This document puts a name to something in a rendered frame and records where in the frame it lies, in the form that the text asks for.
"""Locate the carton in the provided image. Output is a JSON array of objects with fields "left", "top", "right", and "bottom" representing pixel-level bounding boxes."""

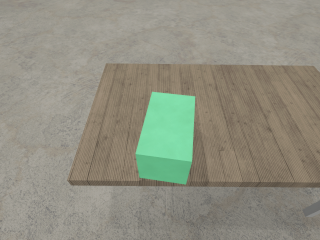
[{"left": 135, "top": 92, "right": 195, "bottom": 185}]

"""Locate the table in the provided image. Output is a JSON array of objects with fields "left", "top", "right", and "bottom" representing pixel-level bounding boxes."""
[{"left": 67, "top": 63, "right": 320, "bottom": 217}]

